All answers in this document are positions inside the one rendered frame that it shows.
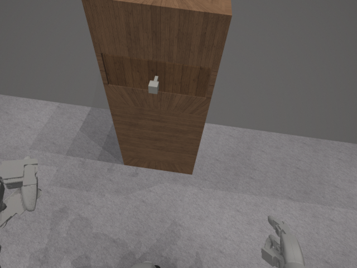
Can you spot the cabinet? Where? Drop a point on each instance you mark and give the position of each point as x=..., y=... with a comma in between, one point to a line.
x=159, y=131

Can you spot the handle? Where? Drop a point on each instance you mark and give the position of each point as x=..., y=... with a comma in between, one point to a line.
x=153, y=86

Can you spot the robot left hand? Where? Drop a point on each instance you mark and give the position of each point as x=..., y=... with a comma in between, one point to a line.
x=19, y=174

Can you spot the drawer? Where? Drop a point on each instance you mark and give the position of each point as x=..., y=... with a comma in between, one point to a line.
x=172, y=77

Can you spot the robot right hand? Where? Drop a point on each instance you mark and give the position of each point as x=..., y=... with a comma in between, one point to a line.
x=286, y=249

